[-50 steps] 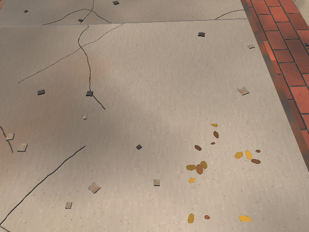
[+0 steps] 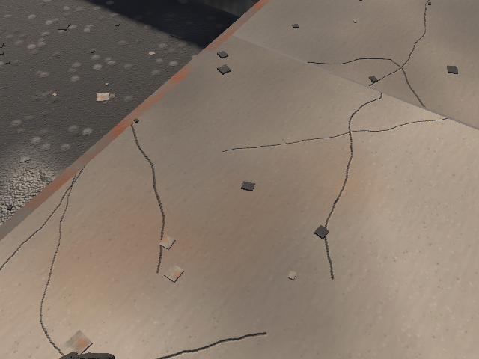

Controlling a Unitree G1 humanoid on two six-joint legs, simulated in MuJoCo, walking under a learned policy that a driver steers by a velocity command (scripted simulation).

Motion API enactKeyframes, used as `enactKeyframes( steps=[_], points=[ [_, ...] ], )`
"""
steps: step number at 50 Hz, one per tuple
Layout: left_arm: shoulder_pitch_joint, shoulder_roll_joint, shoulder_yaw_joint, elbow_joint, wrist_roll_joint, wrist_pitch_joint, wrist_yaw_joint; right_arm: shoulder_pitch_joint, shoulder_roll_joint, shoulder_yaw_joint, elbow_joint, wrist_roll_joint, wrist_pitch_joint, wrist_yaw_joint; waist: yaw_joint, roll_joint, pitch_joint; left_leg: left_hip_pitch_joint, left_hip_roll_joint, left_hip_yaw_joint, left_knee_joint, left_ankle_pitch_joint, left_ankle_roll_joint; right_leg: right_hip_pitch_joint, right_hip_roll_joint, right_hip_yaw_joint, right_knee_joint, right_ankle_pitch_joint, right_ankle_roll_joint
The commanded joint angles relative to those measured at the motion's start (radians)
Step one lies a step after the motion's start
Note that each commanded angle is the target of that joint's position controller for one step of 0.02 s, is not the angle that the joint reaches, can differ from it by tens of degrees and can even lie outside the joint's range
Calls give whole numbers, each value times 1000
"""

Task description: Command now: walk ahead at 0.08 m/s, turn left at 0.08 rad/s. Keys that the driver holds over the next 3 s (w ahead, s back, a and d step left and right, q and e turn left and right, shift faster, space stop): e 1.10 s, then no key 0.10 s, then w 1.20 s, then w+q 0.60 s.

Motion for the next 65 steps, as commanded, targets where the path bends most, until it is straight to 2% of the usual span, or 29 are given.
enactKeyframes(
  steps=[1, 5, 8, 9, 10, 12, 13, 14, 16, 19, 23, 25, 26, 27, 28, 29, 31, 34, 38, 44, 47, 48, 49, 50, 51, 54, 60, 63, 65],
  points=[
    [-49, 101, 16, -42, -1, 15, -8, 87, -30, -7, -32, -13, 8, -1, -34, -170, -111, 38, 73, 63, -235, 31, -25, 111, -170, 239, -200, 51, -143],
    [12, 191, 49, -33, -24, 30, 2, 58, -52, -11, -16, -10, -13, -1, -4, -180, -168, 138, 53, 75, -504, 205, -3, 188, -204, 316, -175, 45, -182],
    [8, 188, 49, -39, -43, 46, 14, 45, -70, -20, -12, -17, -19, 3, -22, -155, -143, 259, 56, 84, -671, 346, 60, 77, -176, 340, -179, -177, -125],
    [17, 171, 44, -39, -39, 44, 15, 43, -97, -26, -24, -27, -22, 1, -24, -117, -140, 316, 127, 33, -686, 355, 97, 3, -152, 324, -148, -250, -86],
    [19, 144, 40, -55, -36, 40, 14, 36, -149, -42, -17, -35, -20, -1, 2, 29, -111, 285, 200, -31, -708, 261, 149, -67, -70, 208, -83, -323, -37],
    [19, 142, 45, -55, -38, 36, 13, -8, -125, -40, -32, -42, -27, -3, -5, 183, -69, 219, 336, -168, -824, 323, 235, -91, 31, 44, 179, -312, 21],
    [46, 151, 54, -45, -36, 38, 12, -48, -125, -41, -48, -47, -35, -8, 0, 205, -71, 229, 398, -194, -813, 504, 271, -120, 13, 22, 337, -397, 38],
    [72, 172, 66, -36, -36, 45, 13, -58, -112, -37, -56, -39, -46, -13, 0, 166, -77, 252, 423, -187, -792, 680, 294, -157, -5, 38, 474, -446, 56],
    [107, 143, 66, -30, -41, 65, 14, -85, -99, -33, -54, -16, -56, -15, 19, 107, -84, 307, 406, -101, -746, 865, 280, -208, -37, 49, 560, -433, 83],
    [67, 98, 45, -59, -47, 78, 0, -92, -116, -43, -42, -8, -39, -11, -8, 130, -93, 319, 346, 23, -723, 884, 250, -138, -54, -24, 415, -339, 105],
    [70, 131, 54, -93, -49, 85, -26, -75, -149, -56, -27, 8, -24, -5, -12, 155, -124, 313, 363, 67, -665, 839, 232, 16, -27, -95, 176, -237, 73],
    [147, 160, 72, -75, -37, 88, -14, -48, -127, -51, -5, 22, -38, 0, 28, 98, -137, 218, 322, 136, -534, 707, 154, 203, 7, -84, -34, -25, 18],
    [184, 254, 99, -85, -37, 87, 3, -5, -90, -42, -2, -9, -49, 7, 22, -98, -171, 35, 244, 225, -311, 438, 57, 392, -133, 139, -73, 334, -49],
    [196, 365, 115, -112, -11, 79, 7, -65, -26, -15, -67, -50, -57, 6, 29, -343, -192, -247, 76, 203, -59, -149, -26, 473, -414, 541, -88, 666, -286],
    [238, 303, 97, -107, 9, 59, -2, -138, -81, -29, -71, -27, -58, 2, 104, -201, -266, -260, 82, 55, 91, -178, -22, 460, -437, 556, -114, 575, -370],
    [190, 275, 87, -106, 4, 44, -1, -149, -99, -36, -69, -4, -54, 1, 74, -153, -200, -282, 101, 44, 120, -99, -8, 417, -381, 456, -115, 484, -324],
    [96, 229, 75, -114, -33, 45, 18, -137, -110, -45, -43, -14, -45, -17, 36, -97, -135, -283, 128, 36, 37, 54, -6, 346, -287, 357, -120, 322, -224],
    [69, 219, 69, -128, -28, 64, 38, -91, -79, -41, -31, -12, -46, -10, 4, -124, -156, -177, 88, 56, -43, 167, -26, 271, -221, 300, -134, 302, -205],
    [81, 231, 76, -133, -33, 75, 51, -122, -50, -27, -38, -11, -52, -1, 24, -141, -152, -124, 67, 46, -262, 217, -39, 259, -201, 338, -135, 139, -200],
    [65, 240, 82, -147, -34, 89, 38, -125, -75, -35, -48, 1, -74, 22, 36, -183, -130, 0, 34, 37, -473, 202, -15, 210, -189, 476, -117, 51, -192],
    [32, 226, 78, -157, -51, 98, 42, -55, -77, -43, -29, 2, -90, 32, -13, -173, -140, 156, 40, 54, -744, 370, 21, 189, -138, 495, -48, 60, -135],
    [59, 195, 69, -158, -48, 97, 44, -32, -121, -55, -28, -9, -90, 28, -5, -113, -162, 267, 148, -20, -788, 446, 60, 116, -91, 452, 27, -72, -84],
    [120, 148, 58, -166, -39, 92, 40, -67, -208, -70, -42, -28, -79, 21, 62, 146, -157, 340, 350, -237, -809, 615, 176, -41, 52, 269, 221, -375, -16],
    [107, 213, 79, -169, -38, 83, 41, -64, -186, -67, -46, -57, -78, 25, 30, 241, -131, 285, 473, -381, -840, 689, 317, -147, 91, 157, 460, -563, 35],
    [132, 270, 101, -150, -36, 82, 41, -97, -135, -49, -64, -49, -81, 23, 41, 155, -121, 257, 468, -326, -832, 662, 332, -154, 34, 164, 614, -513, 62],
    [158, 217, 98, -112, -41, 109, 42, -160, -77, -28, -76, -13, -73, 8, 44, 109, -75, 247, 333, -106, -813, 585, 255, -192, 6, 125, 738, -355, 117],
    [67, 123, 54, -166, -33, 100, 28, -92, -126, -40, -52, -18, -48, 8, -21, 157, -126, 321, 328, -4, -786, 706, 289, -72, -35, 30, 418, -374, 131],
    [81, 127, 46, -159, -38, 97, 16, -60, -155, -46, -34, 6, -45, 25, -37, 174, -130, 247, 333, -19, -844, 331, 287, 64, -22, -40, 225, -353, 91],
    [162, 124, 46, -119, -38, 88, 8, -73, -148, -37, -23, 23, -48, 35, 12, 153, -96, 136, 319, -13, -844, 150, 261, 230, -4, -75, 6, -211, 35]
  ],
)
Next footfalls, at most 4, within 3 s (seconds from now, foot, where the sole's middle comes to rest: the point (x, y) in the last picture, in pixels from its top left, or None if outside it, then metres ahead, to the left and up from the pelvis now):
0.18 left None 0.08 0.14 -0.77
0.52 right None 0.07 -0.13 -0.77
0.96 left None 0.17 0.07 -0.77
1.34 right None -0.01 -0.12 -0.77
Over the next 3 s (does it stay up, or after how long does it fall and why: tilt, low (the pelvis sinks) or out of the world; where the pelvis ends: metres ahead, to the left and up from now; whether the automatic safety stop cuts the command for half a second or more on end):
stays up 0.73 -0.54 0.00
